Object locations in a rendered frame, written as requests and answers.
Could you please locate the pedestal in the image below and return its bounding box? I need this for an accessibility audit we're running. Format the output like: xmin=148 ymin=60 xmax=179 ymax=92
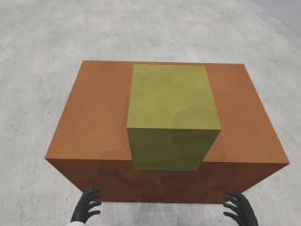
xmin=44 ymin=60 xmax=290 ymax=204

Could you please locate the robot right hand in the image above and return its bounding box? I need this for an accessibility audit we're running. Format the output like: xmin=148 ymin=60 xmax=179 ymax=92
xmin=223 ymin=190 xmax=259 ymax=226

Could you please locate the carton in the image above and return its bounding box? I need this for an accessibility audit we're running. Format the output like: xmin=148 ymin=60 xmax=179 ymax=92
xmin=126 ymin=64 xmax=222 ymax=171

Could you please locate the robot left hand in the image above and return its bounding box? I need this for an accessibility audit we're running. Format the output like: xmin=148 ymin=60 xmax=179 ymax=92
xmin=71 ymin=186 xmax=103 ymax=224

